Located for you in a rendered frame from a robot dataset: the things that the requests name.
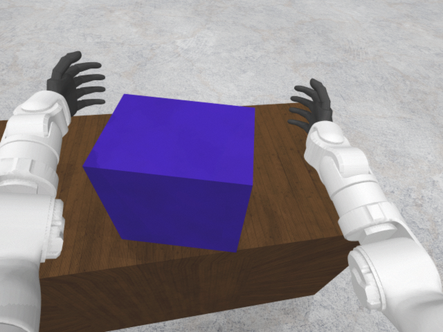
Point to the pedestal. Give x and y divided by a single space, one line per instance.
291 244

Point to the robot right hand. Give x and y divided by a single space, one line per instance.
319 107

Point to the left robot forearm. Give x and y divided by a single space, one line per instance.
31 144

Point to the left robot upper arm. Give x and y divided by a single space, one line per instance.
31 230

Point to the right robot upper arm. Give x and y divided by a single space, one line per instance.
396 277

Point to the robot left hand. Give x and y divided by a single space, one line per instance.
64 82

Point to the carton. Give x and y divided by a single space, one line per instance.
175 172

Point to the right robot forearm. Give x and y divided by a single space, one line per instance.
364 211

